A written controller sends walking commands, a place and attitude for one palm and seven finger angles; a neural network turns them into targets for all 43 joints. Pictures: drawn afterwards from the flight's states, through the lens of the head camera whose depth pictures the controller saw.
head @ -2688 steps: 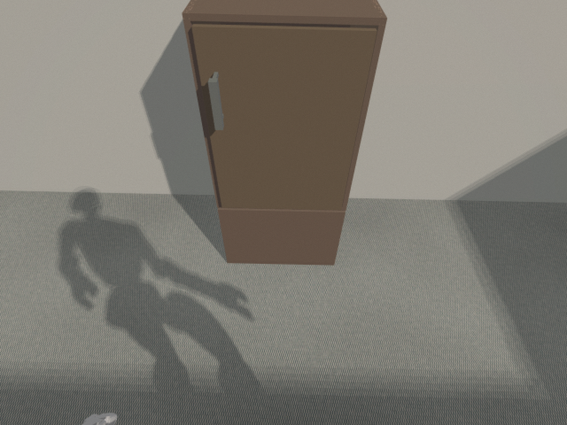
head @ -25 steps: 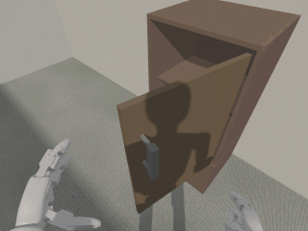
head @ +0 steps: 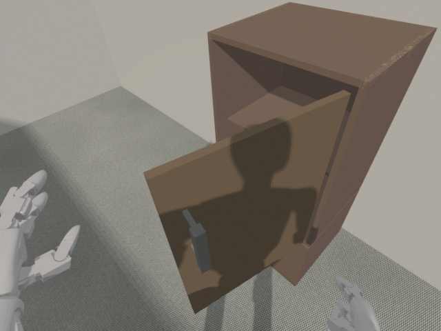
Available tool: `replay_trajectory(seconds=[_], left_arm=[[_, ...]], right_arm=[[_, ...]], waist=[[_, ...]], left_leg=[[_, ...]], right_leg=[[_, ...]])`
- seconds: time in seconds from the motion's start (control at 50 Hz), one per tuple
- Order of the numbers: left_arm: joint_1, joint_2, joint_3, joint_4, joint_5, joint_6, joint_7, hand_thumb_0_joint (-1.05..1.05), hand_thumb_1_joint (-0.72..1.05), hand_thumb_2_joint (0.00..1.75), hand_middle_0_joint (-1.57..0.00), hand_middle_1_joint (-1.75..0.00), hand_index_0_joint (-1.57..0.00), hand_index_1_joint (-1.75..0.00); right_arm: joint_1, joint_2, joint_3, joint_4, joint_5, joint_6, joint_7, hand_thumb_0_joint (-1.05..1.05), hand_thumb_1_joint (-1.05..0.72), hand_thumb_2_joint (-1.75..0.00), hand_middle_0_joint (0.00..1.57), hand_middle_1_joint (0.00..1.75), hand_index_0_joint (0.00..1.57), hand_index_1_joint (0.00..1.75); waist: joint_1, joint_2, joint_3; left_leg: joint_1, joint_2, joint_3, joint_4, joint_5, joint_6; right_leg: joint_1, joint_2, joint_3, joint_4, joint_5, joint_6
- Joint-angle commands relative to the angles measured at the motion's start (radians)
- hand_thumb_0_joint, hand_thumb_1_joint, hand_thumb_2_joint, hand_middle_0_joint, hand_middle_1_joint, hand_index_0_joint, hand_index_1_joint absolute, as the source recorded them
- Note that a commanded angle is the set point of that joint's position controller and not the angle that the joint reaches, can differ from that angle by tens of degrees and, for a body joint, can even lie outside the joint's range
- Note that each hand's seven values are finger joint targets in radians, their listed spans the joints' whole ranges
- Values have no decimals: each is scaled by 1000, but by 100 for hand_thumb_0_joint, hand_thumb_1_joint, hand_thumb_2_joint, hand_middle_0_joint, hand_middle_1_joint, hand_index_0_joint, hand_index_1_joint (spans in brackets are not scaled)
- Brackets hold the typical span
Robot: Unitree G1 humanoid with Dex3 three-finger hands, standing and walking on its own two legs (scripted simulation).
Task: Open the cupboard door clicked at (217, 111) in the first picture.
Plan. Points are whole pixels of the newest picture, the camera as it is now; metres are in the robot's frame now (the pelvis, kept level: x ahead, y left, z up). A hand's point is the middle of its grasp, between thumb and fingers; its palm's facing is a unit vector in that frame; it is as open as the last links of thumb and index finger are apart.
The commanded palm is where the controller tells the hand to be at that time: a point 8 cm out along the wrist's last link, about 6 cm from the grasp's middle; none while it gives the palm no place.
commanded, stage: draw the hand back to the body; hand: left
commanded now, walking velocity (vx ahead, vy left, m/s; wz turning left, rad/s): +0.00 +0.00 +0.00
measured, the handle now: (196, 241) +0.27 +0.08 +0.03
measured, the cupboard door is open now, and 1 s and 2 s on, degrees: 76 76 76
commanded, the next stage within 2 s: step back with the hand held close in 0.44 s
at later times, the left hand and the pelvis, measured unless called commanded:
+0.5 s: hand (34, 239) +0.18 +0.28 +0.17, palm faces +0.41 -0.83 -0.39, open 7.4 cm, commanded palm +0.13 +0.32 +0.18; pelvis -0.01 +0.03 +0.01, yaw -1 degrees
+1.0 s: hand out of the picture +0.15 +0.31 +0.16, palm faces +0.34 -0.79 -0.51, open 7.4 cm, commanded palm +0.09 +0.35 +0.18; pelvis -0.06 +0.06 +0.01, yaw -2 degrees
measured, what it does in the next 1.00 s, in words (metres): shifts its weight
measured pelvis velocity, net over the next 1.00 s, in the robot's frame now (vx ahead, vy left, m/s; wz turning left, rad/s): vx -0.06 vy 0.06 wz -0.03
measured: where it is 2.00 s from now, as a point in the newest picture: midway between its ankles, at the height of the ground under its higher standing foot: outside the picture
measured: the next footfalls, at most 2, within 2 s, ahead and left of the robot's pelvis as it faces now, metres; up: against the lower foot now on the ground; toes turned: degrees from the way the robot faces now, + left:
right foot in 1.80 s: -0.31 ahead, -0.02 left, +0.00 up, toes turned +0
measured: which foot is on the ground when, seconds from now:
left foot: down 0.00-1.00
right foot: down 0.00-1.00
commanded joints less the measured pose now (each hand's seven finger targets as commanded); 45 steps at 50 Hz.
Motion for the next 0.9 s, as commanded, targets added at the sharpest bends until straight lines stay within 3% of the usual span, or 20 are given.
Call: replay_trajectory(seconds=[0.0,0.04,0.08,0.14,0.2,0.32,0.5,0.52,0.54,0.56,0.58,0.6,0.66,0.72,0.74,0.8,0.82,0.88], left_arm=[[-108,210,181,-201,-4,-81,16,0,83,87,-20,-30,-20,-30],[-127,216,193,-183,-7,-80,14,0,90,90,-20,-30,-20,-30],[-92,172,161,-146,-9,-81,5,0,90,90,-20,-30,-20,-30],[-77,153,138,-136,-9,-77,-5,0,90,90,-20,-30,-20,-30],[-109,181,156,-174,-8,-82,-4,0,90,90,-20,-30,-20,-30],[-143,212,175,-222,-2,-87,6,0,90,90,-20,-30,-20,-30],[-123,165,148,-163,-4,-84,-1,0,90,90,-20,-30,-20,-30],[-122,171,153,-154,-2,-84,-1,0,90,90,-20,-30,-20,-30],[-198,199,168,-175,0,-87,4,0,90,90,-20,-30,-20,-30],[-301,333,310,-223,13,-131,14,0,90,90,-20,-30,-20,-30],[-199,249,249,-122,11,-135,3,0,90,90,-20,-30,-20,-30],[-165,223,214,-122,18,-133,-1,0,90,90,-20,-30,-20,-30],[-118,198,186,-158,24,-140,-3,0,90,90,-20,-30,-20,-30],[-65,215,202,-202,28,-144,4,0,90,90,-20,-30,-20,-30],[-46,215,208,-208,27,-144,7,0,90,90,-20,-30,-20,-30],[-24,237,238,-231,26,-150,12,0,90,90,-20,-30,-20,-30],[-19,269,275,-236,26,-155,18,0,90,90,-20,-30,-20,-30],[-8,255,274,-251,27,-167,20,0,90,90,-20,-30,-20,-30]], right_arm=[[-141,-78,-31,-154,-4,-58,-2,0,-90,-90,20,30,20,30],[-152,-81,-33,-146,-5,-55,-2,0,-90,-90,20,30,20,30],[-152,-79,-36,-142,-3,-51,6,0,-90,-90,20,30,20,30],[-154,-84,-41,-139,-2,-45,15,0,-90,-90,20,30,20,30],[-160,-88,-43,-145,-2,-44,17,0,-90,-90,20,30,20,30],[-159,-86,-35,-138,-3,-62,15,0,-90,-90,20,30,20,30],[-158,-90,-40,-132,-4,-61,26,0,-90,-90,20,30,20,30],[-160,-93,-41,-128,-5,-63,26,0,-90,-90,20,30,20,30],[-157,-97,-39,-125,-3,-62,25,0,-90,-90,20,30,20,30],[-121,-115,-49,-139,-2,-47,27,0,-90,-90,20,30,20,30],[-132,-107,-51,-116,-7,-35,26,0,-90,-90,20,30,20,30],[-137,-110,-52,-122,-9,-24,29,0,-90,-90,20,30,20,30],[-135,-120,-56,-137,-13,-10,31,0,-90,-90,20,30,20,30],[-137,-123,-63,-150,-15,0,32,0,-90,-90,20,30,20,30],[-131,-121,-66,-155,-13,5,33,0,-90,-90,20,30,20,30],[-133,-121,-74,-170,-10,14,33,0,-90,-90,20,30,20,30],[-137,-123,-79,-168,-11,14,30,0,-90,-90,20,30,20,30],[-131,-123,-83,-179,-8,9,28,0,-90,-90,20,30,20,30]], waist=[[-2,-49,-60],[-1,-51,-54],[-3,-67,-36],[-4,-41,-37],[-2,-60,-51],[2,20,-49],[-4,-37,0],[-2,-34,2],[-9,-4,-12],[-41,-25,53],[-48,-55,40],[-48,-63,29],[-49,34,-12],[-38,61,-65],[-41,29,-79],[-42,-10,-88],[-35,-4,-100],[-41,7,-92]], left_leg=[[113,12,38,-34,317,43],[119,14,40,-44,319,42],[123,17,40,-55,325,43],[138,21,39,-69,350,43],[144,23,35,-84,339,43],[168,29,19,-110,346,32],[156,37,4,-152,283,29],[154,38,3,-156,278,27],[159,40,0,-163,270,26],[106,59,-38,-134,241,55],[127,57,-41,-122,259,54],[135,58,-42,-124,299,53],[132,80,-54,-163,398,44],[109,97,-63,-189,448,39],[91,106,-68,-192,447,40],[22,119,-76,-209,375,45],[-11,121,-83,-219,345,48],[-84,138,-105,-241,250,59]], right_leg=[[-14,-115,68,-108,575,93],[-4,-113,68,-116,575,92],[-5,-111,61,-117,578,95],[3,-106,55,-119,567,90],[6,-97,53,-132,519,86],[5,-84,40,-152,424,65],[-16,-69,30,-174,316,62],[-13,-69,30,-178,309,60],[-11,-70,34,-178,296,58],[-59,-108,105,-223,335,70],[-65,-122,107,-226,354,68],[-60,-121,105,-221,378,73],[-32,-106,65,-172,369,75],[10,-91,50,-123,377,78],[24,-86,53,-109,374,80],[46,-82,63,-82,350,84],[74,-84,61,-68,353,84],[89,-74,69,-27,311,88]])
